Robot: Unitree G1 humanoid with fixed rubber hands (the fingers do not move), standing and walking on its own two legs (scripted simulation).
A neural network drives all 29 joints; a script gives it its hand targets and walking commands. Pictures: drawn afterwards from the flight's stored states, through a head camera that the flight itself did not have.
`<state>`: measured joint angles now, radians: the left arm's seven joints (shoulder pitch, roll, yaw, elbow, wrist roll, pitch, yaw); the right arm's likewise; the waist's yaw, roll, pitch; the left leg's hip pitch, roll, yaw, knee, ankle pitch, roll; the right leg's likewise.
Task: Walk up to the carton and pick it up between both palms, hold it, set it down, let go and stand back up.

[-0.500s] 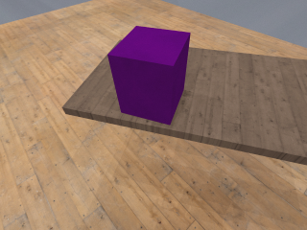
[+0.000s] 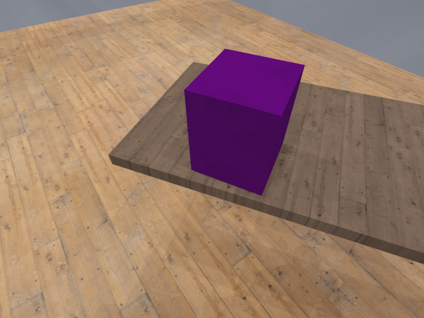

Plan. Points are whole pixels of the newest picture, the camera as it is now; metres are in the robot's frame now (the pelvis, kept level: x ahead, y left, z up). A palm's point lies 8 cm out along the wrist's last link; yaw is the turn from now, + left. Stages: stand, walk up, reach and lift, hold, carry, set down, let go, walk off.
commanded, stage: walk up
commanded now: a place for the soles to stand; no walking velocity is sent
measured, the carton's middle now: (243, 121) +0.56 -0.04 +0.06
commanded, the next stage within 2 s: none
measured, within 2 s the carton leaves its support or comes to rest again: neither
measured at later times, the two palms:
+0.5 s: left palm out of the picture +0.00 +0.27 -0.12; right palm out of the picture +0.05 -0.25 -0.13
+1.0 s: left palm out of the picture +0.06 +0.41 -0.12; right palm out of the picture +0.13 -0.17 -0.13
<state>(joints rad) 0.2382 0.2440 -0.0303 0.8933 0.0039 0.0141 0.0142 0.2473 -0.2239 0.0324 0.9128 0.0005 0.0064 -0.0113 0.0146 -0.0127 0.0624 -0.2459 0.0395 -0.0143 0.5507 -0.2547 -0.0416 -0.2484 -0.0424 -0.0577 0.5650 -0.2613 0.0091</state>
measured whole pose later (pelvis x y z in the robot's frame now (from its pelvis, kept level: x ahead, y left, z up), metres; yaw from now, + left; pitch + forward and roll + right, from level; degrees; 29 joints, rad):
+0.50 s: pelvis -0.01 +0.01 +0.01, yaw +1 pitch -2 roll +0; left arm 0.27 0.28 -0.04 1.03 0.00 0.00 0.01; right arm 0.24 -0.26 0.03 0.98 0.00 0.00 -0.01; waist 0.01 0.00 0.06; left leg -0.24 0.02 -0.03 0.47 -0.20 -0.03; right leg -0.24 -0.06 -0.07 0.49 -0.22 0.02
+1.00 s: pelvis +0.03 +0.11 -0.02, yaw -7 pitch -3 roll -2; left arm 0.41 0.29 0.09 0.83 0.05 -0.01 0.08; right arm 0.15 -0.35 0.00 0.78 -0.06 0.07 0.07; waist 0.04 0.08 0.11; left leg -0.43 0.12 -0.05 0.74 -0.31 -0.06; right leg -0.28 -0.10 0.14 0.63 -0.33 0.10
